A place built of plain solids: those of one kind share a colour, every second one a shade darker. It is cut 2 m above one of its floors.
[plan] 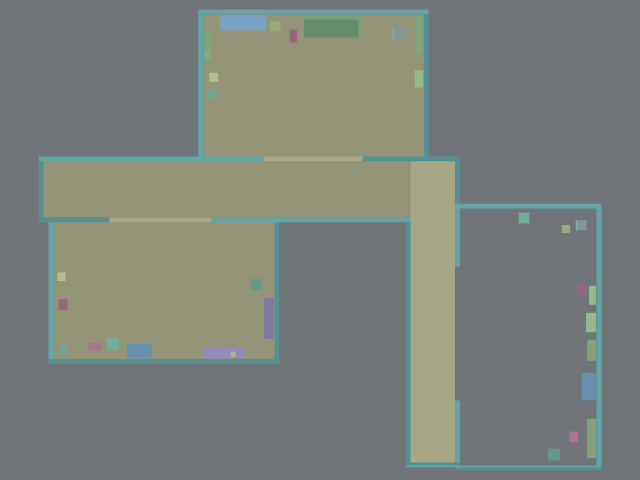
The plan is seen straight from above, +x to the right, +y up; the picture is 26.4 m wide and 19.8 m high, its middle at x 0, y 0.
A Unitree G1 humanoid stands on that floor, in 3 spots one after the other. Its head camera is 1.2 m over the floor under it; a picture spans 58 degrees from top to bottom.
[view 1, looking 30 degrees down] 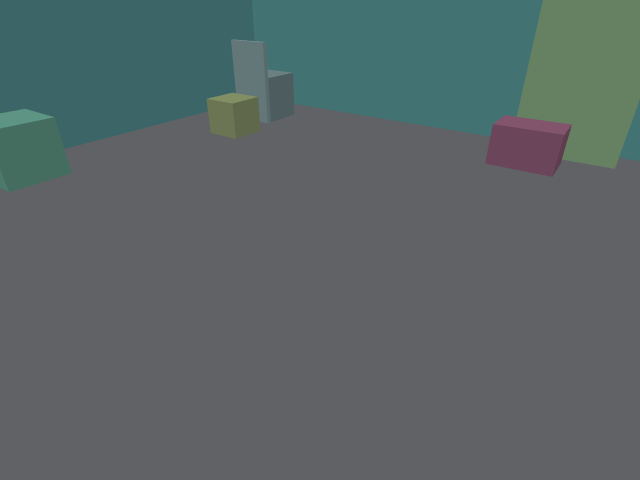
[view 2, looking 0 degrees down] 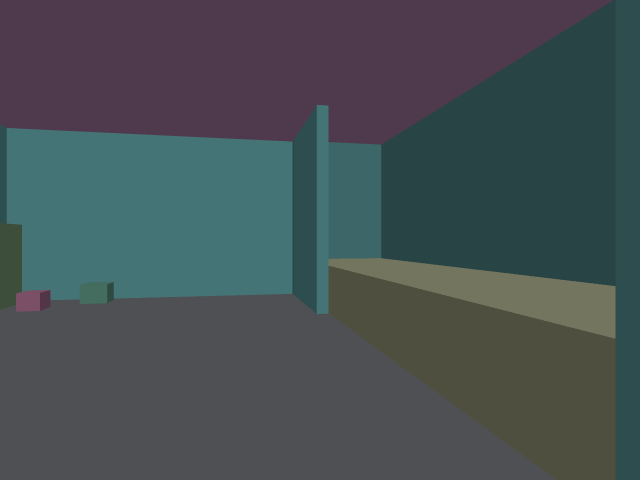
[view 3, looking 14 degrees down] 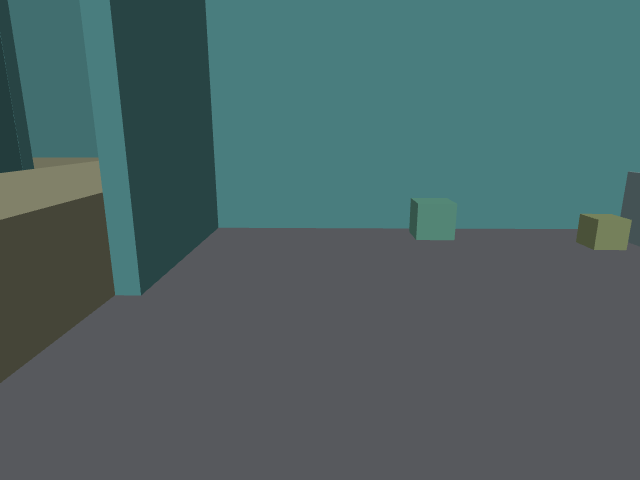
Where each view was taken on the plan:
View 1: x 7.18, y -2.63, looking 35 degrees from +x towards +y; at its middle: ground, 2.40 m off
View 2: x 7.18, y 0.25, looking -102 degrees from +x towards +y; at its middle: wall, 7.03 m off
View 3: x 7.18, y -4.14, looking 91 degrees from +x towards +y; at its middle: ground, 4.96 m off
